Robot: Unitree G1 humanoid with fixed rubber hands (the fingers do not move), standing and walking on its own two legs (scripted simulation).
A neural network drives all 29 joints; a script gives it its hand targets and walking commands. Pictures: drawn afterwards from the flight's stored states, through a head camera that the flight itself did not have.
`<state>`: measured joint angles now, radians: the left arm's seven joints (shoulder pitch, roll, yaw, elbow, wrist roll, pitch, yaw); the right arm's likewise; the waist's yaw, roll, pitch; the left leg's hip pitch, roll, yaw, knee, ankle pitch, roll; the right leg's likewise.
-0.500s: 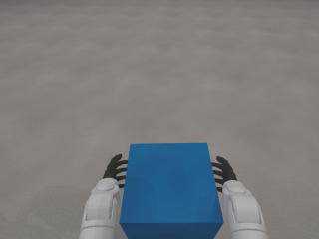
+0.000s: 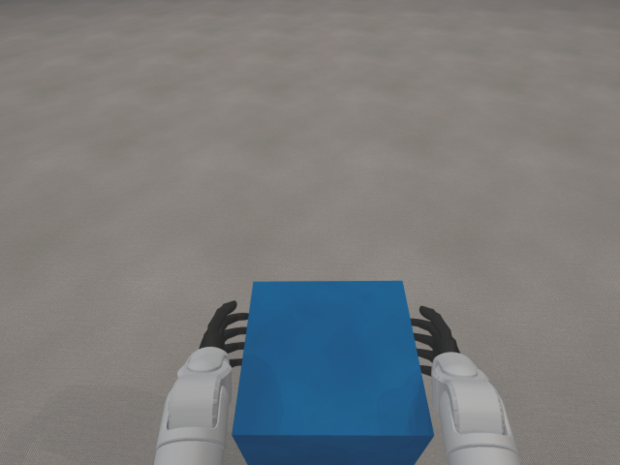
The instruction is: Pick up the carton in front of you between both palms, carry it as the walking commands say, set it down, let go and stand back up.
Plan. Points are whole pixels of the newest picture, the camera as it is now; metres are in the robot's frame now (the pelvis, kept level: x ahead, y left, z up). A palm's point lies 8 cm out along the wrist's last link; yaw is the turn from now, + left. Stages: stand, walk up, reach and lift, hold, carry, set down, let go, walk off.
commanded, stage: hold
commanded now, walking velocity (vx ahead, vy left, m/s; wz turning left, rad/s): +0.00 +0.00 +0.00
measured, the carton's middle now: (328, 388) +0.28 +0.00 -0.05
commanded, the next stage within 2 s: set down in 0.30 s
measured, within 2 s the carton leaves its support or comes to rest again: neither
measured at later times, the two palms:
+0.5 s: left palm (202, 339) +0.30 +0.17 +0.04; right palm (425, 355) +0.29 -0.13 +0.03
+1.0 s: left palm (231, 385) +0.34 +0.17 -0.16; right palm (398, 383) +0.35 -0.13 -0.17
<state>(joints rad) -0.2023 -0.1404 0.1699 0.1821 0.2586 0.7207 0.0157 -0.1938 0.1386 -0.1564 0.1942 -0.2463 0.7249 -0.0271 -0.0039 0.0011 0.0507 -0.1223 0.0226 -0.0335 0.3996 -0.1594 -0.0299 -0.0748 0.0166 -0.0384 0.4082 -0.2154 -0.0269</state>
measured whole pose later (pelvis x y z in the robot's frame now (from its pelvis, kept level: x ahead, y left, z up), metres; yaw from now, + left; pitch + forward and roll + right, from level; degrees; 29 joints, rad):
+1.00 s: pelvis -0.03 +0.01 -0.09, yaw -2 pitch +30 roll +0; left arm -0.51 -0.15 0.40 0.47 0.21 0.16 0.04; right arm -0.55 0.10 -0.31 0.57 -0.20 0.16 -0.05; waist 0.04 -0.02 -0.06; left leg -1.19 -0.04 -0.08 1.00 -0.32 -0.04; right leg -1.17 0.08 0.08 1.03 -0.37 0.00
